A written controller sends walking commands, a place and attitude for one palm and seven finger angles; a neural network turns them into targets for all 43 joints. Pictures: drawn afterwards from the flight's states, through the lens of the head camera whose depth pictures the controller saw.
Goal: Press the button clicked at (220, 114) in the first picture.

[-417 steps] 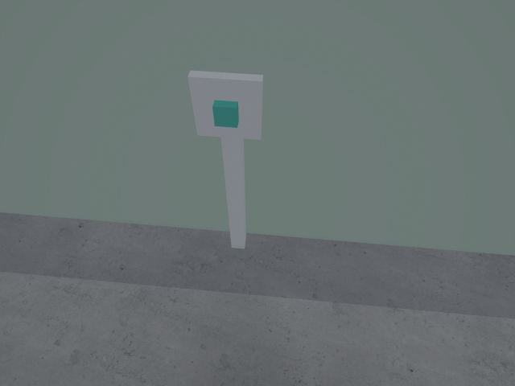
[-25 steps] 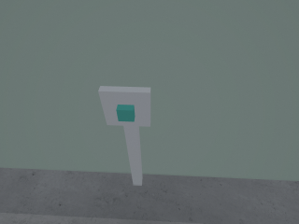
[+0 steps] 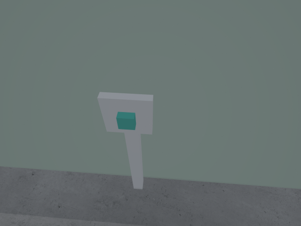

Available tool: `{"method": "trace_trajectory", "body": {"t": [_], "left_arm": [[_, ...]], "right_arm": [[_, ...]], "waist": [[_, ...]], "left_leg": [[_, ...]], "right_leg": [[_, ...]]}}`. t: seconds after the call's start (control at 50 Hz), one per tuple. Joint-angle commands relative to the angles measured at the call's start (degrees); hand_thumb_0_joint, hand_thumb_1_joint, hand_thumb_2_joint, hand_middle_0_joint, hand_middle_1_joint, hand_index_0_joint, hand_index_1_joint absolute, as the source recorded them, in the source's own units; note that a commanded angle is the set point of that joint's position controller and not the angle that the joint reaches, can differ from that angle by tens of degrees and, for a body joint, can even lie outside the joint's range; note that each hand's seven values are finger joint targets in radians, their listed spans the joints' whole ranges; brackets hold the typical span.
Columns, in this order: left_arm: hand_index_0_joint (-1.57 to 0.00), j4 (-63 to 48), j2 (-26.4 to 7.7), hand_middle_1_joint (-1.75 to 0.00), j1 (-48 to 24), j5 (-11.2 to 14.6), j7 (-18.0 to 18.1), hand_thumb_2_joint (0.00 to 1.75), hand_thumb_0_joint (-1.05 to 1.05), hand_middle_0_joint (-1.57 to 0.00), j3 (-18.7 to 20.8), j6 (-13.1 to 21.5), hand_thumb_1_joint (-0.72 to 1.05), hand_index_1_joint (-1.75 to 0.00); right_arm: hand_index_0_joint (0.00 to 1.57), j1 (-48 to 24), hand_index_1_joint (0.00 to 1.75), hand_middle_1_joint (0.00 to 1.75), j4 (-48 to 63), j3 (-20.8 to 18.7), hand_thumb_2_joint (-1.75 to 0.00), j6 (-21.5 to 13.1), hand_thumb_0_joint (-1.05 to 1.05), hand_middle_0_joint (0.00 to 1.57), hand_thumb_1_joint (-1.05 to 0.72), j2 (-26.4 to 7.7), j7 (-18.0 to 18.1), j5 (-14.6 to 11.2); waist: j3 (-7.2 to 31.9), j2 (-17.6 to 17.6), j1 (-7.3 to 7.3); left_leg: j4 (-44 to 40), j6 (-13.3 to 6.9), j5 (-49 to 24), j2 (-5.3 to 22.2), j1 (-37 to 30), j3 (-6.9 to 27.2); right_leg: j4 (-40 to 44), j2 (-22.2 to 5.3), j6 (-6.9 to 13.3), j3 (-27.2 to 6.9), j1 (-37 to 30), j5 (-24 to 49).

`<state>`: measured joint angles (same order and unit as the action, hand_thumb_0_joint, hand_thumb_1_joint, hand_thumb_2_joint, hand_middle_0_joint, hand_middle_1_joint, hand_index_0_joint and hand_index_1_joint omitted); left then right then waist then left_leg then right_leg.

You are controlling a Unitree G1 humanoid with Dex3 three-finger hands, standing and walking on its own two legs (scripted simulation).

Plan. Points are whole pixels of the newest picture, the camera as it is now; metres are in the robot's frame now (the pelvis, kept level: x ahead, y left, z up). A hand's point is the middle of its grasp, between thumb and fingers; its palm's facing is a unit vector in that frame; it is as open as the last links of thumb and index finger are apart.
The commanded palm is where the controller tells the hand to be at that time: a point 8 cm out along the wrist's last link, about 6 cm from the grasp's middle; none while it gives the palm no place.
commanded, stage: shuffle to correct the standing spot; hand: left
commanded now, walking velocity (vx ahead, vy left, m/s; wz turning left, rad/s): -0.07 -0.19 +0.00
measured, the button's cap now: (126, 120) +0.46 +0.12 -0.01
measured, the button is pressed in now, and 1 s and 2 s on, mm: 0 0 0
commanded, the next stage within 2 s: come to a stop and stand still in 0.36 s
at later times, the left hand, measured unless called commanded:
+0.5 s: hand out of the picture +0.05 +0.17 -0.18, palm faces -0.04 -0.96 -0.27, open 7.4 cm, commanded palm none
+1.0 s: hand out of the picture +0.00 +0.14 -0.17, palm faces +0.10 -0.97 -0.23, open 7.4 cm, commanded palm none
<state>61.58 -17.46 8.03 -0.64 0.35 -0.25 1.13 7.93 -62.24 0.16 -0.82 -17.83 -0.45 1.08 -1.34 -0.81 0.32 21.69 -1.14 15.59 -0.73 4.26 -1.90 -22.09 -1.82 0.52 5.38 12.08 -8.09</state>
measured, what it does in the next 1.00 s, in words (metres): steps on the spot: left foot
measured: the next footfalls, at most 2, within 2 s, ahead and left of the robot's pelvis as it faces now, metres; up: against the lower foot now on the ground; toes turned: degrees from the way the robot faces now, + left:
left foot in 0.88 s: -0.04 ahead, +0.06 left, +0.00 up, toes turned +0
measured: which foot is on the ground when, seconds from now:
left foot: down 0.00-0.46, up 0.48-0.86, down 0.88-1.00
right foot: down 0.00-1.00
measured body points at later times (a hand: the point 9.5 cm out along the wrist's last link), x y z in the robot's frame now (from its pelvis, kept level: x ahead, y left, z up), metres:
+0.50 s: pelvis -0.01 -0.05 -0.02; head +0.02 -0.06 +0.43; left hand +0.05 +0.22 -0.16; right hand +0.05 -0.32 -0.17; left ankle -0.04 +0.10 -0.73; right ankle +0.04 -0.11 -0.74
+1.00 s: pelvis -0.03 -0.06 +0.00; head -0.06 -0.05 +0.45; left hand -0.01 +0.20 -0.15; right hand -0.10 -0.29 -0.15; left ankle -0.06 +0.04 -0.74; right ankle +0.04 -0.12 -0.74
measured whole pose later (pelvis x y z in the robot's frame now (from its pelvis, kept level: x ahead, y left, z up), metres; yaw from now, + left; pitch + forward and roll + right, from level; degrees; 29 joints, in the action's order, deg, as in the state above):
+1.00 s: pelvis -0.03 -0.06 +0.00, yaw +1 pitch -2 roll +0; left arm 60.9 -12.3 15.4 -0.7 1.6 2.8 -1.3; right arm 25.0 -66.1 -1.3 0.5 -9.2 1.4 1.5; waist 2.1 1.5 0.1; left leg 21.8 -1.5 14.0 -0.6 5.8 -3.8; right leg -20.0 2.0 1.7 8.1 13.3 -7.4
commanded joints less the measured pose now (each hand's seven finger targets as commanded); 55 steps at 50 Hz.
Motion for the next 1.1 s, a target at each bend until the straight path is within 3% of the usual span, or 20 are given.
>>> {"method": "trace_trajectory", "body": {"t": [0.0, 0.2, 0.38, 0.4, 0.42, 0.44, 0.46, 0.5, 0.54, 0.66, 0.76, 0.82, 0.88, 0.94, 0.96, 0.98, 1.0, 1.02, 1.06, 1.08], "left_arm": [[-0.2, -3.4, -11.1, -0.3, -1.8, -0.1, 0.9, 0.9, 0.0, -0.2, 2.3, 1.3, 0.9, -0.3], [-0.2, -6.2, -8.6, -0.3, 0.0, -0.8, 0.3, 0.9, 0.0, -0.2, 3.0, -1.7, 0.9, -0.3], [-0.2, -10.1, -3.8, -0.3, 7.1, -1.2, -0.7, 0.9, 0.0, -0.2, 3.7, -4.7, 0.9, -0.3], [-0.2, -10.0, -3.8, -0.3, 9.2, -1.2, -0.8, 0.9, 0.0, -0.2, 4.0, -4.5, 0.9, -0.3], [-0.2, -9.8, -4.9, -0.3, 10.8, -1.4, -0.7, 0.9, 0.0, -0.2, 4.2, -4.1, 0.9, -0.3], [-0.2, -9.6, -7.5, -0.3, 11.8, -1.8, -0.2, 0.9, 0.0, -0.2, 4.7, -3.6, 0.9, -0.3], [-0.2, -9.5, -7.5, -0.3, 13.2, -1.3, 0.3, 0.9, 0.0, -0.2, 4.7, -3.1, 0.9, -0.3], [-0.2, -10.9, -6.7, -0.3, 6.4, -0.9, 0.8, 0.9, 0.0, -0.2, 4.4, -2.8, 0.9, -0.3], [-0.2, -11.5, -6.0, -0.3, 3.2, -0.6, 1.1, 0.9, 0.0, -0.2, 4.3, -1.3, 0.9, -0.3], [-0.2, -7.7, -5.9, -0.3, 7.1, -0.8, 1.5, 0.9, 0.0, -0.2, 5.0, 0.1, 0.9, -0.3], [-0.2, -5.3, -4.8, -0.3, 6.9, -0.7, 1.8, 0.9, 0.0, -0.2, 5.5, -0.5, 0.9, -0.3], [-0.2, -4.5, -3.4, -0.3, 5.5, -0.4, 2.0, 0.9, 0.0, -0.2, 5.4, -1.3, 0.9, -0.3], [-0.2, -4.3, -0.3, -0.3, 6.9, 0.1, 1.7, 0.9, 0.0, -0.2, 4.5, -1.7, 0.9, -0.3], [-0.2, -2.1, 2.7, -0.3, 12.0, -0.3, 1.6, 0.9, 0.0, -0.2, 3.4, -1.9, 0.9, -0.3], [-0.2, -1.4, 3.0, -0.3, 13.3, -0.3, 1.5, 0.9, 0.0, -0.2, 3.0, -1.7, 0.9, -0.3], [-0.2, 0.5, 2.4, -0.3, 18.6, 0.5, 4.1, 0.9, 0.0, -0.2, 1.0, -0.7, 0.9, -0.3], [-0.2, -1.4, -1.2, -0.3, 15.2, -0.2, 3.2, 0.9, 0.0, -0.2, 1.5, -0.3, 0.9, -0.3], [-0.2, -2.6, -3.5, -0.3, 11.0, -0.6, 2.9, 0.9, 0.0, -0.2, 1.7, -0.3, 0.9, -0.3], [-0.2, -5.1, -3.2, -0.3, 5.7, -0.9, 2.8, 0.9, 0.0, -0.2, 2.7, -0.2, 0.9, -0.3], [-0.2, -5.7, -2.4, -0.3, 3.5, -0.8, 3.0, 0.9, 0.0, -0.2, 3.2, -0.4, 0.9, -0.3]], "right_arm": [[0.2, -1.3, 0.3, 0.3, 2.6, -2.3, -0.9, -1.2, 0.0, 0.2, -0.9, -11.5, 0.9, -0.3], [0.2, -0.1, 0.3, 0.3, 4.0, -3.6, -0.9, -0.4, 0.0, 0.2, -0.9, -11.4, 2.5, 0.2], [0.2, -0.2, 0.3, 0.3, 6.5, -4.6, -0.9, 1.3, 0.0, 0.2, -0.9, -9.4, 3.6, 0.8], [0.2, -0.8, 0.3, 0.3, 6.6, -4.7, -0.9, 1.3, 0.0, 0.2, -0.9, -9.2, 3.7, 0.7], [0.2, 0.6, 0.3, 0.3, 6.5, -4.7, -0.9, 1.4, 0.0, 0.2, -0.9, -8.0, 3.7, 0.5], [0.2, 3.9, 0.3, 0.3, 6.3, -4.5, -0.9, 1.9, 0.0, 0.2, -0.9, -4.8, 3.8, -0.2], [0.2, 5.3, 0.3, 0.3, 6.2, -3.9, -0.9, 2.7, 0.0, 0.2, -0.9, -2.4, 4.0, -0.7], [0.2, 6.0, 0.3, 0.3, 4.8, -4.6, -0.9, 3.1, 0.0, 0.2, -0.9, -3.4, 3.1, -0.5], [0.2, 6.7, 0.3, 0.3, 4.1, -4.7, -0.9, 2.5, 0.0, 0.2, -0.9, -3.8, 2.1, -0.2], [0.2, 9.8, 0.3, 0.3, 1.6, -4.2, -0.9, 2.0, 0.0, 0.2, -0.9, -1.3, 1.4, -0.4], [0.2, 17.8, 0.3, 0.3, -1.8, -3.5, -0.9, 1.5, 0.0, 0.2, -0.9, 1.8, 1.6, -0.4], [0.2, 24.1, 0.3, 0.3, -4.2, -3.0, -0.9, 1.4, 0.0, 0.2, -0.9, 3.2, 1.9, 0.0], [0.2, 21.9, 0.3, 0.3, -3.2, -2.9, -0.9, 0.9, 0.0, 0.2, -0.9, 1.3, 2.3, 0.5], [0.2, 13.9, 0.3, 0.3, -0.8, -2.2, -0.9, -0.1, 0.0, 0.2, -0.9, 1.9, 2.2, 0.2], [0.2, 13.2, 0.3, 0.3, -0.5, -1.8, -0.9, -0.2, 0.0, 0.2, -0.9, 2.2, 2.3, 0.0], [0.2, 5.3, 0.3, 0.3, 4.7, -1.2, -0.9, -0.9, 0.0, 0.2, -0.9, 0.9, 1.8, -0.2], [0.2, 11.8, 0.3, 0.3, 5.0, -0.7, -0.9, 1.0, 0.0, 0.2, -0.9, 5.8, 1.6, 0.0], [0.2, 18.0, 0.3, 0.3, 4.1, -0.8, -0.9, 1.3, 0.0, 0.2, -0.9, 6.3, 1.1, 0.0], [0.2, 27.1, 0.3, 0.3, 2.3, -1.4, -0.9, 2.1, 0.0, 0.2, -0.9, 7.1, 0.4, 0.8], [0.2, 29.1, 0.3, 0.3, 2.0, -1.7, -0.9, 2.1, 0.0, 0.2, -0.9, 6.7, 0.5, 0.6]], "waist": [[3.7, 2.3, -0.51], [4.5, -1.3, -1.0], [-0.4, -7.4, 0.53], [0.5, -6.1, 1.47], [2.6, 0.1, 1.54], [5.6, 13.3, 0.95], [7.3, 16.8, 1.99], [3.2, 6.1, -0.71], [1.7, 2.3, -1.9], [1.2, 5.7, 0.3], [1.0, 4.9, -0.91], [-1.6, 4.5, -2.85], [-5.6, -3.0, -0.65], [-6.9, -7.7, 3.47], [-5.6, -5.2, 3.81], [-15.6, -9.4, 5.52], [-10.7, -6.6, 1.07], [-5.6, -2.2, -2.56], [1.8, 11.6, -5.11], [1.9, 13.6, -5.96]], "left_leg": [[-5.8, -0.5, -10.5, 8.0, 5.9, 5.6], [-1.8, -1.0, -27.8, 11.6, 1.5, 4.7], [2.7, -6.3, -29.7, 19.0, 9.2, 8.4], [6.3, -4.8, -28.3, 17.3, 10.3, 6.8], [12.5, -2.3, -20.3, 12.7, 13.3, 3.2], [23.4, 0.9, -1.9, 3.9, 16.2, -3.2], [34.1, 1.0, 19.2, 0.0, 16.1, -0.8], [42.4, 0.1, 13.1, 2.3, 17.8, 3.5], [39.4, 0.5, 7.9, 4.3, 16.9, 3.6], [19.6, 0.3, 9.3, 3.4, 14.0, 0.7], [8.0, -0.8, 6.4, 2.1, 8.4, -1.6], [-1.7, -1.7, 2.8, 1.5, 0.9, -2.5], [-10.4, -3.6, 14.1, 7.6, 12.2, 6.2], [-14.6, -3.2, 15.9, 11.2, 26.0, 10.5], [-13.5, -2.9, 13.9, 10.6, 25.4, 9.3], [1.6, 1.9, 8.0, 8.8, 24.1, -4.6], [7.6, 1.3, 12.3, 2.6, 18.0, -1.0], [10.8, 0.7, 12.2, 2.0, 11.5, -0.8], [23.2, 0.3, 8.6, 0.5, 3.1, -3.7], [25.5, -0.1, 7.9, 1.2, 2.8, -2.6]], "right_leg": [[2.5, -6.9, 1.2, -7.5, -9.0, 11.3], [-5.1, -4.1, 0.5, -3.6, -3.4, 16.7], [-16.3, -1.0, 0.0, -4.9, 3.8, -7.0], [-12.4, -1.7, 0.3, -5.5, 1.2, -1.1], [-8.2, -3.9, 1.2, -8.0, -3.0, 13.1], [-1.5, -11.1, 3.6, -16.6, -5.7, 22.5], [5.4, -15.9, 6.2, -22.7, -3.3, 19.7], [9.2, -13.6, 9.0, -20.7, 2.4, -4.8], [10.3, -12.4, 9.2, -17.3, 4.5, -10.9], [16.6, -12.8, 4.5, -20.2, -2.7, -17.7], [18.0, -11.8, 3.2, -17.0, -3.3, -15.7], [17.7, -8.4, -0.3, -12.7, 3.8, -20.1], [11.5, -3.4, -3.6, -7.8, 0.2, -15.0], [-1.3, -2.9, 0.1, -4.8, -10.9, -4.1], [-1.6, -3.2, 0.2, -5.0, -12.1, -2.6], [-2.8, -7.2, 0.0, -9.2, -0.1, 2.0], [8.0, -10.0, 3.0, -15.5, 6.3, -20.9], [9.2, -12.9, 6.3, -18.4, 14.8, -34.2], [14.3, -13.7, 7.2, -17.6, 21.3, -38.4], [14.3, -13.2, 6.9, -15.8, 22.3, -34.3]]}}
